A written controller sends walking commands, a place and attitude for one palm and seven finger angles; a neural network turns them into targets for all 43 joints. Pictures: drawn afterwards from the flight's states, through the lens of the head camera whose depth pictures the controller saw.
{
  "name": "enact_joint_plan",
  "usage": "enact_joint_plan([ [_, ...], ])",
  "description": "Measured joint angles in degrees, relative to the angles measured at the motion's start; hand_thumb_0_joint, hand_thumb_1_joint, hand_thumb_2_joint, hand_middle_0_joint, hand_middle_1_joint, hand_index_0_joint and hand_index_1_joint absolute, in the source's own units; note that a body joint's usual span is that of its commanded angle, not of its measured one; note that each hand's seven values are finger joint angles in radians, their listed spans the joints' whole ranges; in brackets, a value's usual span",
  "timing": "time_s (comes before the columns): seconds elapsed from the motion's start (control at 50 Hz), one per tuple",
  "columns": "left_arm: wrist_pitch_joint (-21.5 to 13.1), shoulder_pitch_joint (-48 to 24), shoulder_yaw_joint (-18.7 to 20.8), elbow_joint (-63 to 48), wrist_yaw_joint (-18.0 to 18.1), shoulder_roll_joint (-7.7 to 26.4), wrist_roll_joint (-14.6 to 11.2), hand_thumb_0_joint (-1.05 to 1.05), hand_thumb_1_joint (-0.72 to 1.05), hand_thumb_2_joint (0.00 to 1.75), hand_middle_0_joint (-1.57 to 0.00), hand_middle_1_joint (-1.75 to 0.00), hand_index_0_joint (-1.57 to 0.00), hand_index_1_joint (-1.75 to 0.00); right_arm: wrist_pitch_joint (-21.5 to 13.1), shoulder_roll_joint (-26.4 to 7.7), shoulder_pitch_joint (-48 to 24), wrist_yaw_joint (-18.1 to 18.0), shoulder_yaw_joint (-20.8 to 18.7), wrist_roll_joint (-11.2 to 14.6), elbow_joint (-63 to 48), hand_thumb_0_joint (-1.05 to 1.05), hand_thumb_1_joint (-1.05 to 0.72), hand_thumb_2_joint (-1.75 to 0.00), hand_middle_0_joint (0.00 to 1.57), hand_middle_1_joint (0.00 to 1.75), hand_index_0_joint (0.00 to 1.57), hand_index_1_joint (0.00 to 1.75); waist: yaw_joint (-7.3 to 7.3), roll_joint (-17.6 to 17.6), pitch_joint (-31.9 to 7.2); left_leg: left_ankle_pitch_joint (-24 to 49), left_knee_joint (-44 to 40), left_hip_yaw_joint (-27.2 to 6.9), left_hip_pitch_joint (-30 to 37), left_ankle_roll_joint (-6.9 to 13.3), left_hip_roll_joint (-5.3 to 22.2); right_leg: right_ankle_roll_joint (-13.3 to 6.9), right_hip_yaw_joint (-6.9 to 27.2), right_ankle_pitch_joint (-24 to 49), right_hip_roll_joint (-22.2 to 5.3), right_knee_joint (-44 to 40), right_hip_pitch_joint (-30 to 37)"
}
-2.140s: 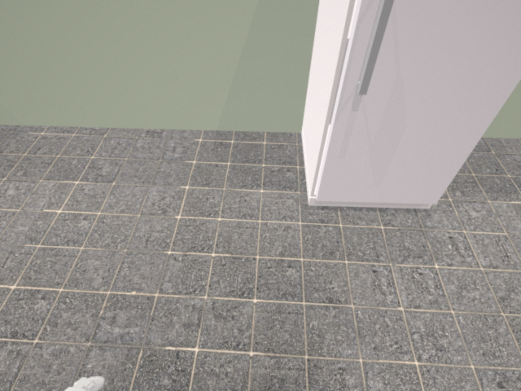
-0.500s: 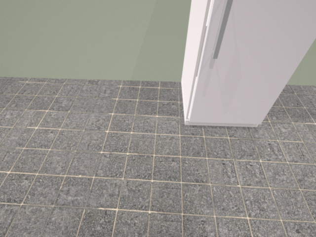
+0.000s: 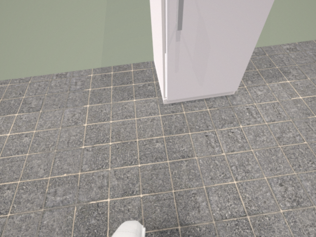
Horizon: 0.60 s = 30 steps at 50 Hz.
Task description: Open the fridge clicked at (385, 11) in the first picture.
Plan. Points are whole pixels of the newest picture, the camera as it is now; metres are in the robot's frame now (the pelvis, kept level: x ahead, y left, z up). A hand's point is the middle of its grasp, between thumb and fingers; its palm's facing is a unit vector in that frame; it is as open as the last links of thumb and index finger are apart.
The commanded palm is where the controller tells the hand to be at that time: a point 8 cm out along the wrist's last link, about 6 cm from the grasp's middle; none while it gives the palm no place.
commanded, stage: walk to a spot facing it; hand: left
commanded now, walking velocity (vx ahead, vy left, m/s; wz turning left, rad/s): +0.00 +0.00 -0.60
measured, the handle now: out of the picture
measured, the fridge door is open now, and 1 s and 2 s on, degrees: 0 0 0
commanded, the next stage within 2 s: turn to face it in 1.92 s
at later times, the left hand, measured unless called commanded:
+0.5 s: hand (74, 232) +0.13 +0.27 -0.16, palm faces -0.23 -0.95 -0.22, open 7.4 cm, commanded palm none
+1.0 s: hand (132, 201) +0.23 +0.12 -0.16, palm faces -0.59 -0.78 -0.19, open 7.4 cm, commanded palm none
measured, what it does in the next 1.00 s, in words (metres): steps on the spot, turning right: left foot, then right foot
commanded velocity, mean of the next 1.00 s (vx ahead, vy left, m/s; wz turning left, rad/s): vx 0.17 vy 0.00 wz -0.56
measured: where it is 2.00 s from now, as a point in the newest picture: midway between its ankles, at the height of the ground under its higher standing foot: (213, 201)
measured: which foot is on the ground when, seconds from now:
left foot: up 0.00-0.30, down 0.32-0.78, up 0.80-1.00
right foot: down 0.00-0.32, up 0.34-0.76, down 0.78-1.00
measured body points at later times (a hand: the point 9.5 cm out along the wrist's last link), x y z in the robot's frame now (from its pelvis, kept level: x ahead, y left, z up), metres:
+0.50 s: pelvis -0.01 +0.07 +0.01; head +0.03 +0.10 +0.46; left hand +0.15 +0.32 -0.14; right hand +0.01 -0.20 -0.11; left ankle -0.01 +0.17 -0.73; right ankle -0.05 -0.07 -0.64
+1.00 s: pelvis +0.06 +0.00 +0.01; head +0.08 +0.00 +0.46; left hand +0.26 +0.16 -0.14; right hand -0.08 -0.23 -0.13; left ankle +0.17 +0.09 -0.68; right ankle -0.05 -0.08 -0.73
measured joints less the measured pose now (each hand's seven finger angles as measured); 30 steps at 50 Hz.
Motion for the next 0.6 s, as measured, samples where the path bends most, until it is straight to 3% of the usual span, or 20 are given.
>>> enact_joint_plan([
  [0.16, 0.02, 0.72, 0.92, -0.27, 0.04, 0.3, 0.13, 0.01, 0.9, 0.9, -0.2, -0.3, -0.21, -0.3, -0.52, 0.14, -0.75, -0.57, -0.4, 0.07, -1.56, 0.01, -0.91, -0.9, 0.2, 0.3, 0.2, 0.3, 0.24, -2.12, -2.01, 1.19, -5.83, -1.02, 1.33, -1.12, -0.75, 0.77, 5.56, 5.33, 1.22, -7.28, 0.48],
  [0.26, 0.62, -0.45, 1.93, -0.87, 0.13, 2.24, 0.44, 0.01, 0.9, 0.9, -0.2, -0.3, -0.21, -0.3, -1.3, 0.21, -1.43, -0.97, -0.27, 0.63, -2.99, 0.01, -0.91, -0.9, 0.2, 0.3, 0.2, 0.3, 0.79, -3.32, -3.11, -0.37, -18.18, -1.27, 6.51, -0.14, -1.91, 2.32, 9.12, 6.5, 2.25, -7.48, -1.04],
  [0.32, 1.26, -1.14, 2.54, -1.38, 0.17, 3.91, 0.13, 0.01, 0.9, 0.9, -0.2, -0.3, -0.2, -0.3, -2.73, 0.42, -0.84, -1.24, 0.23, 0.79, -4.35, 0.0, -0.91, -0.9, 0.2, 0.3, 0.2, 0.3, 0.1, -4.0, -4.1, 3.74, -30.8, -0.96, 11.62, 1.7, -2.26, 3.85, 10.79, 5.77, 3.24, -4.59, -3.37],
  [0.34, 1.59, -1.82, 2.93, -1.28, 0.06, 4.68, 0.05, 0.01, 0.9, 0.9, -0.2, -0.3, -0.2, -0.3, -3.04, 0.9, -0.61, -1.3, 0.38, 0.59, -4.54, 0.0, -0.91, -0.9, 0.2, 0.3, 0.2, 0.3, -0.16, -4.95, -3.88, 4.49, -30.92, -0.24, 11.74, 2.84, -2.7, 4.08, 10.67, 1.13, 3.02, -0.58, -4.97],
  [0.38, 2.08, -2.84, 3.67, -1.14, -0.31, 5.79, 0.38, 0.01, 0.9, 0.9, -0.2, -0.3, -0.2, -0.3, -3.04, 1.55, 0.25, -1.21, 0.97, 0.14, -4.78, 0.0, -0.91, -0.9, 0.2, 0.3, 0.2, 0.3, -0.4, -5.52, -3.57, 5.09, -30.77, 1.14, 12.47, 4.09, -2.29, 5.34, 7.34, -6.34, 2.63, 11.97, -9.02],
  [0.42, 2.11, -3.35, 4.25, -1.45, -0.89, 6.65, 0.63, 0.01, 0.91, 0.9, -0.2, -0.3, -0.2, -0.3, -2.87, 2.06, 1.39, -1.18, 1.39, -0.24, -4.67, 0.0, -0.91, -0.9, 0.2, 0.3, 0.21, 0.3, -0.42, -5.46, -3.46, 5.63, -32.05, 2.36, 13.93, 4.46, -1.36, 6.37, 4.04, -7.37, 1.54, 23.64, -12.09],
  [0.46, 2.09, -3.57, 4.44, -1.92, -1.33, 7.07, 0.62, 0.01, 0.91, 0.9, -0.2, -0.3, -0.2, -0.3, -2.79, 2.33, 2.39, -1.09, 1.56, -0.45, -4.43, 0.0, -0.91, -0.9, 0.2, 0.3, 0.21, 0.3, -0.32, -5.08, -3.32, 6.0, -33.3, 3.73, 15.32, 4.59, -0.42, 7.13, 1.64, -6.77, -0.25, 29.5, -13.03],
  [0.52, 2.38, -3.96, 4.31, -2.24, -1.72, 6.93, 0.45, 0.01, 0.91, 0.9, -0.2, -0.3, -0.2, -0.3, -3.07, 2.5, 3.74, -0.94, 1.53, -0.59, -4.24, 0.0, -0.91, -0.9, 0.2, 0.3, 0.21, 0.3, -0.59, -4.19, -2.93, 5.94, -34.16, 5.93, 16.68, 4.73, 0.84, 7.8, -0.47, -6.78, -2.94, 29.05, -11.66],
  [0.6, 2.93, -4.56, 3.74, -1.8, -2.46, 6.04, 0.57, 0.01, 0.91, 0.9, -0.2, -0.3, -0.2, -0.3, -3.78, 2.43, 5.94, -0.49, 1.39, -0.81, -3.51, 0.0, -0.9, -0.9, 0.2, 0.3, 0.21, 0.3, -1.48, -3.3, -2.87, 5.12, -34.72, 9.65, 18.27, 4.48, 2.34, 7.75, -2.61, -7.35, -5.69, 21.69, -8.22],
])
